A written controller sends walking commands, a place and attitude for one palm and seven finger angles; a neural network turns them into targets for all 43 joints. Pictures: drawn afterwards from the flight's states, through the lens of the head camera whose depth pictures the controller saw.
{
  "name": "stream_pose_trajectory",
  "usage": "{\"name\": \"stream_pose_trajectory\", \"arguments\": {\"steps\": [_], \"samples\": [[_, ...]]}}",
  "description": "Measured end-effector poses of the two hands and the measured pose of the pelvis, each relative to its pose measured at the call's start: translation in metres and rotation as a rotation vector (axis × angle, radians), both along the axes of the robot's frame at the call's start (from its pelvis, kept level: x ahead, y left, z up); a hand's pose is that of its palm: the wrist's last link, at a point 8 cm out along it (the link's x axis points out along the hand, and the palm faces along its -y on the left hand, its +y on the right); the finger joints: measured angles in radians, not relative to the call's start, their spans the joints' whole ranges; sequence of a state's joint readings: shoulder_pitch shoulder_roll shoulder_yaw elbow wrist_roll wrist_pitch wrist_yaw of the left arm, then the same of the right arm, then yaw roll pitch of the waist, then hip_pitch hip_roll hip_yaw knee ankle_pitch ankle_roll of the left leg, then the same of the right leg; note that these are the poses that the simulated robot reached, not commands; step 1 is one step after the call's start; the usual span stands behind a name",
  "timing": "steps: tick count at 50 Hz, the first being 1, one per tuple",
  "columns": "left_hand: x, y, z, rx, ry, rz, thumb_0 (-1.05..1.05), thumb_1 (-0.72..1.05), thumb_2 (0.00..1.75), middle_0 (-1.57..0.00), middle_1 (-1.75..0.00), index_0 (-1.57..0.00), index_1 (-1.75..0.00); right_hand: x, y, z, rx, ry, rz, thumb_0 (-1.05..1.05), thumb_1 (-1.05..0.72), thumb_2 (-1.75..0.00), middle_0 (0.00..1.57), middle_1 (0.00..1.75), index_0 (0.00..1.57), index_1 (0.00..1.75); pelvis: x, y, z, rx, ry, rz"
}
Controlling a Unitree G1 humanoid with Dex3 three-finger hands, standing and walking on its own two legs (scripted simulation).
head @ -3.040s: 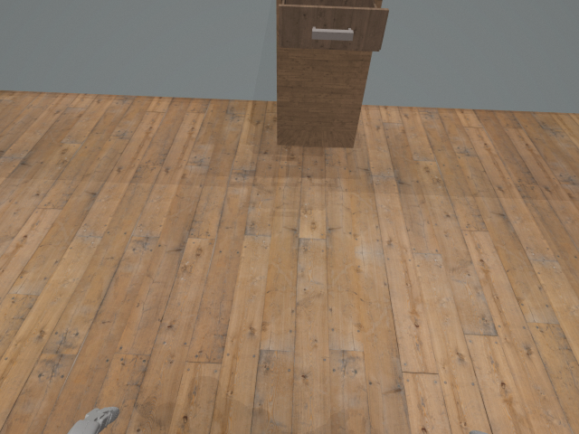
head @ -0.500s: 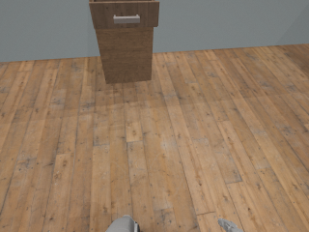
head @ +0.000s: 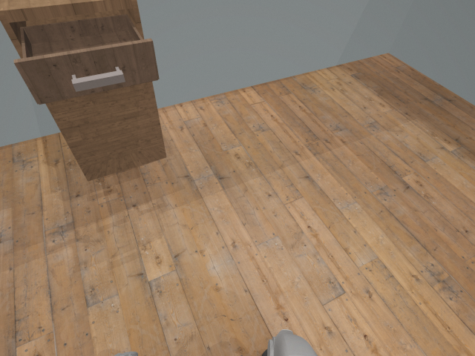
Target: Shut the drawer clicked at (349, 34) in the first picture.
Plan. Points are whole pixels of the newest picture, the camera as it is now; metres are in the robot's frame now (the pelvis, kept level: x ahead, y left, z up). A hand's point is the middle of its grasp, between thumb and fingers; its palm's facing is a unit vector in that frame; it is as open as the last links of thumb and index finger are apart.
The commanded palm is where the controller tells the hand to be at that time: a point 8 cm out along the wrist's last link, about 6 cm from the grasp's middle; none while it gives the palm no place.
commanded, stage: walk to a spot facing it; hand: left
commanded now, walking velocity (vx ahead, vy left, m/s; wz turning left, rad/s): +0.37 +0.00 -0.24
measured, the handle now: (97, 77) +0.89 +0.44 -0.04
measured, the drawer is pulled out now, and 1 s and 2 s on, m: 0.27 0.27 0.27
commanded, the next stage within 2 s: turn to face it in 0.76 s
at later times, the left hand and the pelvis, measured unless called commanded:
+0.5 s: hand (153, 322) +0.22 +0.17 -0.18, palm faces +0.04 -0.98 -0.19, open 7.3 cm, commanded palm none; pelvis +0.23 -0.02 +0.00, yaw -2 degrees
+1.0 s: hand (178, 196) +0.53 +0.15 -0.17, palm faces -0.17 -0.96 -0.21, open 7.4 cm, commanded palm none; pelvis +0.41 -0.02 +0.00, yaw -11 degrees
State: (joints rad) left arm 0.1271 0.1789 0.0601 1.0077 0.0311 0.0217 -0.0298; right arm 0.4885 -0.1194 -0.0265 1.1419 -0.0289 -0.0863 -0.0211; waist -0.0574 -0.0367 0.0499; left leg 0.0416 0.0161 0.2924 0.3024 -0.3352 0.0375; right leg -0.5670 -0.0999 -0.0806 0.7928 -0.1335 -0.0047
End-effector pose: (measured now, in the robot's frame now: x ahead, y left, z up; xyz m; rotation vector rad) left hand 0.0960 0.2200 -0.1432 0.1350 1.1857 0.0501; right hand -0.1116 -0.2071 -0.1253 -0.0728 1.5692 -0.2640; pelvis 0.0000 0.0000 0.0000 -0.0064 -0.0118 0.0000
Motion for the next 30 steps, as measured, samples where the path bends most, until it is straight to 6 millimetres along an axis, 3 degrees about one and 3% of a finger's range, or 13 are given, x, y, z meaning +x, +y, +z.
{"name": "stream_pose_trajectory", "arguments": {"steps": [5, 7, 9, 12, 18, 22, 25, 30], "samples": [[0.081, -0.032, -0.008, -0.006, -0.024, -0.081, 0.0, 0.91, 0.9, -0.19, -0.29, -0.19, -0.3, 0.003, 0.018, -0.006, 0.073, 0.133, -0.086, 0.0, -0.91, -0.9, 0.2, 0.3, 0.2, 0.3, 0.053, -0.015, -0.012, -0.004, 0.013, -0.029], [0.109, -0.043, -0.013, -0.005, -0.058, -0.088, 0.0, 0.91, 0.9, -0.2, -0.3, -0.2, -0.3, 0.013, 0.018, -0.011, 0.103, 0.18, -0.107, 0.0, -0.91, -0.9, 0.2, 0.3, 0.2, 0.3, 0.076, -0.025, -0.02, -0.002, 0.013, -0.036], [0.125, -0.05, -0.015, -0.003, -0.082, -0.07, 0.0, 0.91, 0.9, -0.2, -0.3, -0.2, -0.3, 0.036, 0.013, -0.016, 0.118, 0.188, -0.113, 0.0, -0.9, -0.9, 0.2, 0.3, 0.2, 0.3, 0.094, -0.033, -0.023, -0.006, 0.005, -0.043], [0.128, -0.05, -0.011, 0.003, -0.058, -0.016, 0.0, 0.91, 0.9, -0.2, -0.3, -0.2, -0.3, 0.096, -0.006, -0.02, 0.099, 0.103, -0.083, 0.0, -0.9, -0.9, 0.2, 0.3, 0.2, 0.3, 0.12, -0.039, -0.015, -0.007, -0.01, -0.041], [0.127, -0.018, 0.004, 0.096, 0.021, 0.047, -0.03, 0.95, 0.9, -0.2, -0.3, -0.2, -0.3, 0.257, -0.043, -0.021, 0.025, -0.2, 0.026, 0.0, -0.91, -0.9, 0.2, 0.3, 0.2, 0.3, 0.167, -0.038, -0.003, -0.014, -0.001, -0.037], [0.12, -0.008, 0.002, 0.088, 0.114, 0.075, -0.02, 0.94, 0.9, -0.2, -0.3, -0.2, -0.3, 0.34, -0.064, -0.012, -0.037, -0.313, 0.088, 0.02, -0.95, -0.9, 0.2, 0.3, 0.2, 0.3, 0.202, -0.029, -0.002, -0.021, 0.002, -0.038], [0.116, -0.004, -0.007, 0.061, 0.184, 0.103, -0.01, 0.93, 0.9, -0.2, -0.3, -0.2, -0.3, 0.398, -0.063, -0.005, -0.059, -0.374, 0.14, 0.02, -0.95, -0.9, 0.2, 0.3, 0.2, 0.3, 0.23, -0.019, -0.005, -0.028, 0.002, -0.037], [0.123, 0.007, -0.028, 0.007, 0.308, 0.136, 0.0, 0.92, 0.9, -0.2, -0.3, -0.2, -0.3, 0.481, -0.041, -0.003, -0.091, -0.447, 0.21, 0.01, -0.93, -0.9, 0.2, 0.3, 0.2, 0.3, 0.283, 0.003, -0.018, -0.022, -0.004, -0.048]]}}
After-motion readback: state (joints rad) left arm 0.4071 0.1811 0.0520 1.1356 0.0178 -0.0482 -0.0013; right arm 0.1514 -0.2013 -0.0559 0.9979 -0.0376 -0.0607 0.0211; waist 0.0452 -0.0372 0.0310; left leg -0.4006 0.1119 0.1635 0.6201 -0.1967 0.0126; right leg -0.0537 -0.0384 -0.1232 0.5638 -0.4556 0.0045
